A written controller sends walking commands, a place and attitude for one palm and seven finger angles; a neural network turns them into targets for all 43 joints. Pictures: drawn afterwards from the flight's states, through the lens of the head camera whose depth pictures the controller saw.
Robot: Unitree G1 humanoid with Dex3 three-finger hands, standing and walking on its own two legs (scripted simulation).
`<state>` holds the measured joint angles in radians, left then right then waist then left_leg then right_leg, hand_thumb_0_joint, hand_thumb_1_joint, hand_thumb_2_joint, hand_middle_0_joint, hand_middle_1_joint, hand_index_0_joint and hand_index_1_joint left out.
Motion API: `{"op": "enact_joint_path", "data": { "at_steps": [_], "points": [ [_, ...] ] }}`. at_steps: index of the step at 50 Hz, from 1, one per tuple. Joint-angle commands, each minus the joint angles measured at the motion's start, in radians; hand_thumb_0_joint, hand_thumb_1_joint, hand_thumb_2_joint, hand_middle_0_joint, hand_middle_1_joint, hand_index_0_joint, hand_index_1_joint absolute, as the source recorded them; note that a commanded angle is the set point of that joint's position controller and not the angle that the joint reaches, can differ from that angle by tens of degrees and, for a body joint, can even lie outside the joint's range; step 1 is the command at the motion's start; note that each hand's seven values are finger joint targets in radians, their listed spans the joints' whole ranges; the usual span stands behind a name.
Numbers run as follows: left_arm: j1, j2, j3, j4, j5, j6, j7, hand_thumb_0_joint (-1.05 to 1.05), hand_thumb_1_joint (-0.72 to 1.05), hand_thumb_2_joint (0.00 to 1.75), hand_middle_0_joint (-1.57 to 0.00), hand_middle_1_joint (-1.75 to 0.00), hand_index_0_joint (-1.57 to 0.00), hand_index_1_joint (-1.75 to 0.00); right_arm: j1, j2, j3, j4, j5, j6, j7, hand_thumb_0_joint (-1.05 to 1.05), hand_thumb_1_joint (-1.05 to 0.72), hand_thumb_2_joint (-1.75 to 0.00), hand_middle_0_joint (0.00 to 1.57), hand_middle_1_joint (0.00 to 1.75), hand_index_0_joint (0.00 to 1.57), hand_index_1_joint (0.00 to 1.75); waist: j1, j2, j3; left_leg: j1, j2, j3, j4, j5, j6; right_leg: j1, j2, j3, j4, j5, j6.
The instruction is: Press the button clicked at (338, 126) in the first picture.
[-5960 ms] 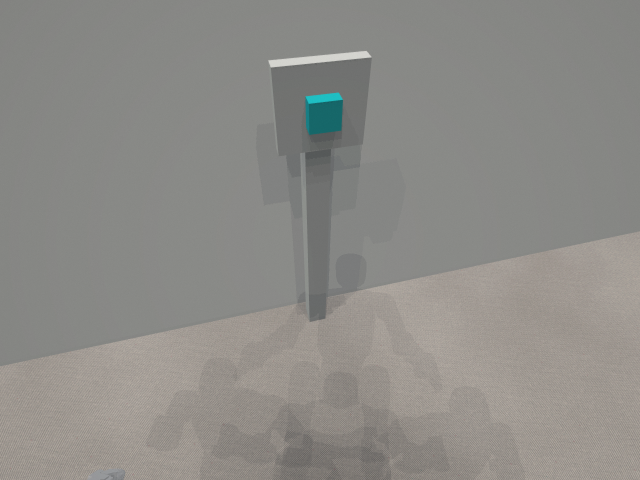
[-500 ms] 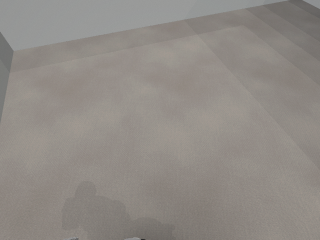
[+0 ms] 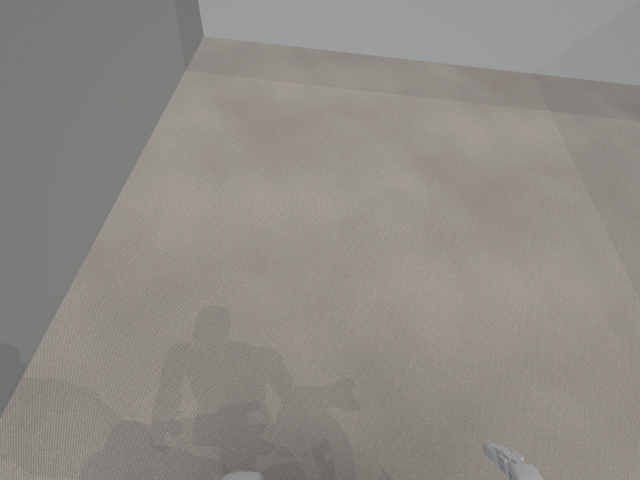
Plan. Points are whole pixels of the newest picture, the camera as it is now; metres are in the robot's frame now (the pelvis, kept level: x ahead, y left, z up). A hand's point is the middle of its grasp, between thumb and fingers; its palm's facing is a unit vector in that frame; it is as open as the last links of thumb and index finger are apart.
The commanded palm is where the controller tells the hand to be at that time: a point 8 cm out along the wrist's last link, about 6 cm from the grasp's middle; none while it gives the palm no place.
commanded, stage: turn to face it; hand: left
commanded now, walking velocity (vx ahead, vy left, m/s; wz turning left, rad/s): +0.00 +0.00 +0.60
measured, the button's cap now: out of the picture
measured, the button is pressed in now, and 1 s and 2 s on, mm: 0 0 0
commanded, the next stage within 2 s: none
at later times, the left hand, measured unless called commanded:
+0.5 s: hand out of the picture +0.05 +0.19 -0.12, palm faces +0.29 -0.92 -0.27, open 7.4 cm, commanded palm none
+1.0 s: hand out of the picture -0.15 +0.24 -0.16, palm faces +0.60 -0.75 -0.26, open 7.4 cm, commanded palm none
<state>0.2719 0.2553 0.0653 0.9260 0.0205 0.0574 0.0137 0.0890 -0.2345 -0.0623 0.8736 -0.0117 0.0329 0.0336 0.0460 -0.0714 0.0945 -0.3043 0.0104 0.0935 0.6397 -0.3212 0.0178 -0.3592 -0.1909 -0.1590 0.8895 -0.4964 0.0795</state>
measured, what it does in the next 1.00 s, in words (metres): steps on the spot, turning left: right foot, then left foot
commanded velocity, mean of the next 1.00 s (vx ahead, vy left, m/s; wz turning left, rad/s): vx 0.00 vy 0.00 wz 0.60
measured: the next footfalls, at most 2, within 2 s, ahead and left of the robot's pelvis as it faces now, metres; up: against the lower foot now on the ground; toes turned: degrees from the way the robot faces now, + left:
right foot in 0.40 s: +0.06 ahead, -0.14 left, +0.00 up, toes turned +13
left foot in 0.80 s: -0.05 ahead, +0.12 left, +0.00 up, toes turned +35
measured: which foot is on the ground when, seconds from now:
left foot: down 0.00-0.40, up 0.42-0.78, down 0.80-1.00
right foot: up 0.00-0.38, down 0.40-0.80, up 0.82-1.00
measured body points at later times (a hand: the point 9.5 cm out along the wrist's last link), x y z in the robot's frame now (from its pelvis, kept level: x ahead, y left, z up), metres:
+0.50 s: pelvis -0.02 -0.03 +0.01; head +0.01 -0.05 +0.46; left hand +0.04 +0.24 -0.10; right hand +0.10 -0.28 -0.14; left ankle -0.04 +0.09 -0.67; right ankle +0.02 -0.14 -0.72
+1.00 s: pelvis -0.06 +0.02 +0.02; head -0.06 +0.06 +0.46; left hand -0.18 +0.28 -0.14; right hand +0.18 -0.13 -0.10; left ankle -0.09 +0.10 -0.72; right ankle +0.02 -0.13 -0.63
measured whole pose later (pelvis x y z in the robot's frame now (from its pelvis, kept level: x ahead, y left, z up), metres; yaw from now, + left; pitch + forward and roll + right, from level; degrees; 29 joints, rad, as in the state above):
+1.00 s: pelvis -0.06 +0.02 +0.02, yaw +35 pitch -1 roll -2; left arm 0.23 0.30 0.08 0.93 0.02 0.07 0.01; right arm 0.15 -0.22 -0.05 0.88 -0.01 0.02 0.01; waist 0.02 -0.05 0.08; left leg -0.27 -0.02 0.01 0.53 -0.24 0.06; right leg -0.49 -0.11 -0.04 1.14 -0.39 0.10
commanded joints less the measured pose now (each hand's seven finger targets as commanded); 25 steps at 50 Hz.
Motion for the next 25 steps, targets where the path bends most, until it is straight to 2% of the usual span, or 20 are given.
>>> {"op": "enact_joint_path", "data": {
  "at_steps": [1, 2, 4, 9, 11, 15, 17, 18, 19, 20, 21, 22, 23, 24, 25],
  "points": [
    [-0.114, 0.083, 0.035, -0.118, -0.003, -0.028, 0.002, 0.00, 0.90, 0.90, -0.20, -0.30, -0.20, -0.30, 0.104, -0.216, -0.056, -0.036, -0.010, -0.019, -0.044, 0.00, -0.90, -0.90, 0.20, 0.30, 0.20, 0.30, -0.092, 0.282, -0.124, 0.173, 0.285, -0.342, -0.272, 0.542, 0.150, -0.253, 0.045, 0.151, 0.306, 0.026, 0.007],
    [-0.082, 0.084, 0.037, -0.100, -0.001, -0.030, -0.005, 0.00, 0.90, 0.90, -0.20, -0.30, -0.20, -0.30, 0.059, -0.194, -0.047, -0.051, -0.010, -0.023, -0.043, 0.00, -0.90, -0.90, 0.20, 0.30, 0.20, 0.30, -0.064, 0.246, -0.129, 0.153, 0.250, -0.304, -0.278, 0.506, 0.127, -0.226, 0.051, 0.145, 0.300, 0.081, 0.010],
    [-0.055, 0.080, 0.037, -0.085, -0.001, -0.028, -0.006, 0.00, 0.90, 0.90, -0.20, -0.30, -0.20, -0.30, 0.059, -0.185, -0.044, -0.051, -0.008, -0.028, -0.044, 0.00, -0.90, -0.90, 0.20, 0.30, 0.20, 0.30, -0.054, 0.217, -0.140, 0.162, 0.219, -0.286, -0.287, 0.520, 0.122, -0.200, 0.069, 0.145, 0.267, 0.112, 0.017],
    [-0.106, 0.068, 0.032, -0.111, -0.006, -0.028, 0.003, 0.00, 0.90, 0.90, -0.20, -0.30, -0.20, -0.30, 0.112, -0.188, -0.053, -0.032, -0.011, -0.022, -0.043, 0.00, -0.90, -0.90, 0.20, 0.30, 0.20, 0.30, -0.076, 0.184, -0.145, 0.193, 0.222, -0.372, -0.291, 0.472, 0.155, -0.179, 0.102, 0.154, 0.128, 0.087, 0.023],
    [-0.131, 0.062, 0.029, -0.127, -0.009, -0.030, 0.006, 0.00, 0.90, 0.90, -0.20, -0.30, -0.20, -0.30, 0.121, -0.191, -0.057, -0.028, -0.013, -0.017, -0.041, 0.00, -0.90, -0.90, 0.20, 0.30, 0.20, 0.30, -0.084, 0.194, -0.138, 0.176, 0.221, -0.415, -0.286, 0.445, 0.163, -0.152, 0.115, 0.158, 0.056, 0.064, 0.020],
    [-0.110, 0.051, 0.025, -0.137, -0.016, -0.036, 0.011, 0.00, 0.90, 0.90, -0.20, -0.30, -0.20, -0.30, 0.100, -0.196, -0.065, -0.034, -0.017, -0.008, -0.039, 0.00, -0.90, -0.90, 0.20, 0.30, 0.20, 0.30, -0.067, 0.233, -0.144, 0.087, 0.193, -0.474, -0.260, 0.441, 0.153, -0.005, 0.160, 0.151, -0.123, 0.065, 0.000],
    [-0.069, 0.061, 0.027, -0.132, -0.018, -0.045, 0.014, 0.00, 0.90, 0.90, -0.20, -0.30, -0.20, -0.30, 0.088, -0.192, -0.069, -0.038, -0.014, -0.006, -0.037, 0.00, -0.90, -0.90, 0.20, 0.30, 0.20, 0.30, -0.045, 0.218, -0.153, 0.041, 0.162, -0.495, -0.218, 0.451, 0.133, 0.103, 0.181, 0.144, -0.275, 0.139, -0.009],
    [-0.025, 0.072, 0.031, -0.120, -0.019, -0.050, 0.017, 0.00, 0.90, 0.90, -0.20, -0.30, -0.20, -0.30, 0.074, -0.184, -0.069, -0.044, -0.009, -0.004, -0.035, 0.00, -0.90, -0.90, 0.20, 0.30, 0.20, 0.30, -0.018, 0.202, -0.167, -0.032, 0.135, -0.485, -0.183, 0.374, 0.103, 0.214, 0.166, 0.141, -0.402, 0.237, -0.012],
    [0.012, 0.116, 0.041, -0.116, -0.012, -0.061, 0.022, 0.00, 0.90, 0.90, -0.20, -0.30, -0.20, -0.30, 0.080, -0.142, -0.065, -0.051, -0.001, -0.005, -0.030, 0.00, -0.90, -0.90, 0.20, 0.30, 0.20, 0.30, -0.001, 0.098, -0.184, -0.144, 0.074, -0.436, -0.095, 0.217, 0.047, 0.354, 0.075, 0.221, -0.547, 0.270, -0.033],
    [0.017, 0.214, 0.059, -0.124, 0.006, -0.068, 0.029, 0.00, 0.90, 0.90, -0.20, -0.30, -0.20, -0.30, 0.114, -0.066, -0.053, -0.071, 0.006, -0.006, -0.026, 0.00, -0.90, -0.90, 0.20, 0.30, 0.20, 0.30, -0.002, -0.204, -0.178, -0.342, -0.082, -0.212, 0.145, -0.146, -0.047, 0.449, -0.221, 0.503, -0.639, 0.266, -0.136],
    [-0.012, 0.234, 0.046, -0.144, 0.000, -0.055, 0.025, 0.00, 0.90, 0.90, -0.20, -0.30, -0.20, -0.30, 0.107, -0.106, -0.062, -0.078, -0.012, -0.002, -0.026, 0.00, -0.90, -0.90, 0.20, 0.30, 0.20, 0.30, -0.005, -0.167, -0.156, -0.320, -0.065, -0.177, 0.357, -0.267, -0.056, 0.286, -0.323, 0.506, -0.633, 0.281, -0.218],
    [-0.055, 0.191, 0.051, -0.150, -0.005, -0.057, 0.030, 0.00, 0.90, 0.90, -0.20, -0.30, -0.20, -0.30, 0.085, -0.115, -0.068, -0.069, -0.015, 0.014, -0.024, 0.00, -0.90, -0.90, 0.20, 0.30, 0.20, 0.30, -0.020, -0.178, -0.125, -0.299, -0.036, -0.197, 0.475, -0.233, -0.054, 0.190, -0.282, 0.489, -0.653, 0.238, -0.217],
    [-0.104, 0.162, 0.038, -0.160, -0.005, -0.058, 0.026, 0.00, 0.90, 0.90, -0.20, -0.30, -0.20, -0.30, 0.084, -0.118, -0.068, -0.047, -0.016, 0.021, -0.015, 0.00, -0.90, -0.90, 0.20, 0.30, 0.20, 0.30, -0.043, -0.135, -0.056, -0.297, -0.011, -0.182, 0.557, -0.156, -0.058, 0.123, -0.218, 0.409, -0.654, 0.207, -0.203],
    [-0.146, 0.128, 0.024, -0.165, -0.004, -0.061, 0.022, 0.00, 0.90, 0.90, -0.20, -0.30, -0.20, -0.30, 0.106, -0.111, -0.065, -0.026, -0.017, 0.024, -0.007, 0.00, -0.90, -0.90, 0.20, 0.30, 0.20, 0.30, -0.072, -0.081, -0.024, -0.296, 0.003, -0.159, 0.602, -0.079, -0.070, 0.106, -0.158, 0.296, -0.631, 0.252, -0.180],
    [-0.151, 0.111, 0.019, -0.166, -0.002, -0.066, 0.021, 0.00, 0.90, 0.90, -0.20, -0.30, -0.20, -0.30, 0.122, -0.101, -0.061, -0.015, -0.016, 0.025, -0.002, 0.00, -0.90, -0.90, 0.20, 0.30, 0.20, 0.30, -0.076, -0.087, -0.023, -0.290, 0.011, -0.135, 0.611, -0.043, -0.082, 0.113, -0.133, 0.232, -0.611, 0.319, -0.171]
  ]
}}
